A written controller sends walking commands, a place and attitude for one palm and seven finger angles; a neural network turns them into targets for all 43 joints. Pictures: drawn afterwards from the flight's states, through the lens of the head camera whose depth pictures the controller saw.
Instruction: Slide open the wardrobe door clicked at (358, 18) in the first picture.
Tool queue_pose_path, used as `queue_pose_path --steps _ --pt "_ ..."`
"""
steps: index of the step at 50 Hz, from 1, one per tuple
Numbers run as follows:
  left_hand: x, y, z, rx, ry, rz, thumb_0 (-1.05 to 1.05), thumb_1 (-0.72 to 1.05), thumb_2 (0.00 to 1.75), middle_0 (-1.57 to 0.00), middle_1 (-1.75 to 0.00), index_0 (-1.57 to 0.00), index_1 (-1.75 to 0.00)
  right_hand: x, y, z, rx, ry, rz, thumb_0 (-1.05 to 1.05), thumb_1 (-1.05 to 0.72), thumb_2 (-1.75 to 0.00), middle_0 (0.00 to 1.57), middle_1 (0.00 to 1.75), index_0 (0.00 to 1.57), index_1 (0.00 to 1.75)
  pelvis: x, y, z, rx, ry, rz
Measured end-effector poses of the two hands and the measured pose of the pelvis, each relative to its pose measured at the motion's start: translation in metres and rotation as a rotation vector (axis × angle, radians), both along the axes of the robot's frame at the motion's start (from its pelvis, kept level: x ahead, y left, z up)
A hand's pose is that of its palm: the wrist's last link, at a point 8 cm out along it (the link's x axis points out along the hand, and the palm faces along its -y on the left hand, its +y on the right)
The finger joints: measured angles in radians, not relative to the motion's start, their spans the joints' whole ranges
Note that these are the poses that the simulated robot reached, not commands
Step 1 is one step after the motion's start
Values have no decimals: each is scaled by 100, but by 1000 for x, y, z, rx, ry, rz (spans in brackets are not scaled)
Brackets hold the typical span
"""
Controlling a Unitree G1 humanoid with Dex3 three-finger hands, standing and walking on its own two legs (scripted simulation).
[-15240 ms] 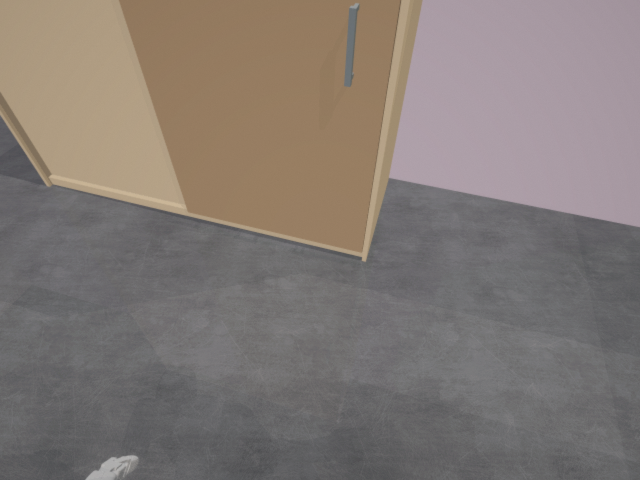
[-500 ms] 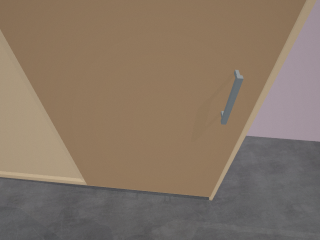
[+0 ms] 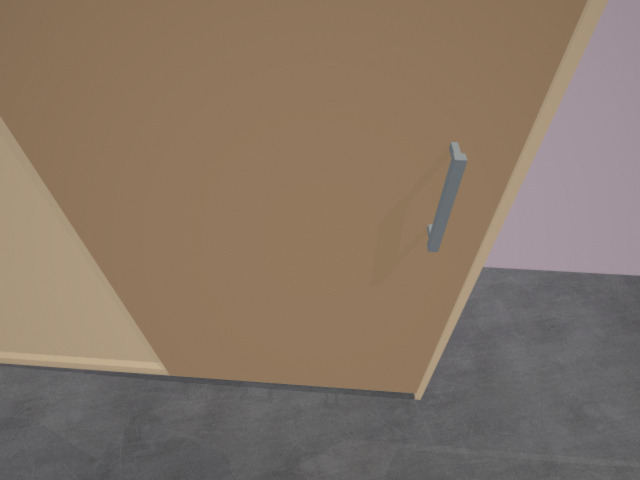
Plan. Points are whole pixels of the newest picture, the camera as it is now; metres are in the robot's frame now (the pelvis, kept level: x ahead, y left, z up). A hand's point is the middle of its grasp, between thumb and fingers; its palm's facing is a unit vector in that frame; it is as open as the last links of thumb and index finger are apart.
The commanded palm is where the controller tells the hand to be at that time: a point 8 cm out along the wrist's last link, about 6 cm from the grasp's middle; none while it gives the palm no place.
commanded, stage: come to a stop and stand still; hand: right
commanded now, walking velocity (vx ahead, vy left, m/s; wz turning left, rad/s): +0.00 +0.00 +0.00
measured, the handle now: (443, 200) +0.51 -0.16 +0.08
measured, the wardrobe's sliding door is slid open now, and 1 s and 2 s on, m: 0.00 0.00 0.00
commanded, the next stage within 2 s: look again from close up in 0.10 s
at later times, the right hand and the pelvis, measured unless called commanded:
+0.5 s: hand out of the picture +0.02 -0.19 -0.17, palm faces +0.00 +0.98 -0.22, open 7.3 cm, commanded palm none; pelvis +0.01 +0.00 +0.00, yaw +1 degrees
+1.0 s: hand out of the picture +0.02 -0.17 -0.17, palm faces -0.01 +0.98 -0.21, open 7.3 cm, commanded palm none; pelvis +0.02 +0.01 +0.00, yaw +1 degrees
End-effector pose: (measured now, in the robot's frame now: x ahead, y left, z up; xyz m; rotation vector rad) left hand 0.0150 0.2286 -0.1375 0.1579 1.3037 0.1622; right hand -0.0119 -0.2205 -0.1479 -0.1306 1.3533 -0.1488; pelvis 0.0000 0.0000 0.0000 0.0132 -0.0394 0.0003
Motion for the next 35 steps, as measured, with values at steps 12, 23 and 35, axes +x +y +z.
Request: queue_pose_path --steps 12,23,35 --pt "7 3 0 -1 16 -7 1 91 90 -19 -30 -20 -30 10 -15 7 -39 6 14 0 -91 -90 20 30 20 30 5 -1 2 -4 5 2" --pt "9 9 0 2 34 -3 1 90 90 -20 -30 -20 -30 20 -15 8 -43 9 27 0 -91 -90 20 30 20 30 11 2 3 -7 4 8" --pt "19 12 2 6 25 -4 1 90 90 -19 -30 -20 -30 35 -7 7 -27 -12 36 0 -91 -90 20 30 20 30 17 5 4 -8 1 11"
